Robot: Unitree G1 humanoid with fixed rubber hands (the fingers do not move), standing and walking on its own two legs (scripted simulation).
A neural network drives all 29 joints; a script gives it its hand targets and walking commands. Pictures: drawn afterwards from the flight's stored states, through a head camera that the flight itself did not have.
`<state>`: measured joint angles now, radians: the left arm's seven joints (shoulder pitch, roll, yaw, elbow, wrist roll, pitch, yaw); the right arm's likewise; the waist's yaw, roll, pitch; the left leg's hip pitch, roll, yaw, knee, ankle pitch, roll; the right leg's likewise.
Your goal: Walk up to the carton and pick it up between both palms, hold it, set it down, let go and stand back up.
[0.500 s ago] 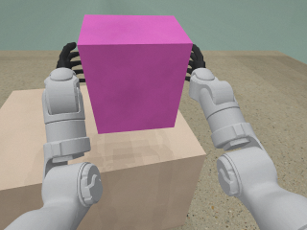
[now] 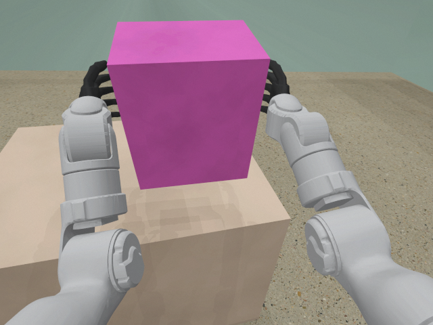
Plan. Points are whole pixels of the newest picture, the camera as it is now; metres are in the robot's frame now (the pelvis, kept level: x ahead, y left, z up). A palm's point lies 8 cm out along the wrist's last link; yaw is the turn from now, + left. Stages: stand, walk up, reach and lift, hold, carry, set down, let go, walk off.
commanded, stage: hold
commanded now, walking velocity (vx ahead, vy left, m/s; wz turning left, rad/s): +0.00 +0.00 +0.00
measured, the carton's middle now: (189, 108) +0.43 +0.01 +0.25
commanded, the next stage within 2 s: none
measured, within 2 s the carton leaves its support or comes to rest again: neither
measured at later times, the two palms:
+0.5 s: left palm (94, 108) +0.36 +0.16 +0.29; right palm (276, 106) +0.36 -0.14 +0.29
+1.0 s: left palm (92, 107) +0.36 +0.17 +0.29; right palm (277, 106) +0.36 -0.14 +0.29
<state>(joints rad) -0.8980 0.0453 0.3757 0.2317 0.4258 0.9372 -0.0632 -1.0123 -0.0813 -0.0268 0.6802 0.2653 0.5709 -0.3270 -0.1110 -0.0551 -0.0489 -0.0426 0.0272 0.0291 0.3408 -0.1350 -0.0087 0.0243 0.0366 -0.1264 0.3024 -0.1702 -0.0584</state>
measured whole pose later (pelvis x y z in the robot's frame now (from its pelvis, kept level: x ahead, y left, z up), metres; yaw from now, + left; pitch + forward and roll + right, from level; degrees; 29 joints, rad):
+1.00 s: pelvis +0.00 +0.00 +0.00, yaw +0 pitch -10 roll +0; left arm -0.92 0.05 0.38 0.26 0.43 0.93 -0.06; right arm -1.01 -0.07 -0.04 0.69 0.26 0.57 -0.33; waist -0.11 -0.06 -0.04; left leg -0.04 0.03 0.03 0.34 -0.13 -0.01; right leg 0.02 0.04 -0.13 0.30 -0.17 -0.06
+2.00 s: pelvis +0.00 +0.00 +0.00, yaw +0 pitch -10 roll +0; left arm -0.90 0.05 0.37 0.24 0.42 0.93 -0.06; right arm -1.00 -0.09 -0.02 0.67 0.28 0.58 -0.33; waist -0.11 -0.06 -0.05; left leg -0.04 0.02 0.03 0.35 -0.14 -0.01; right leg 0.03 0.04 -0.12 0.30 -0.17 -0.05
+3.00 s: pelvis +0.00 +0.00 +0.00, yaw +0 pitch -9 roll +0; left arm -0.92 0.06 0.37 0.29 0.42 0.91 -0.07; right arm -1.02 -0.08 -0.03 0.70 0.27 0.57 -0.34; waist -0.11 -0.06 -0.05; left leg -0.05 0.03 0.02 0.35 -0.13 -0.01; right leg 0.02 0.04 -0.13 0.30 -0.17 -0.06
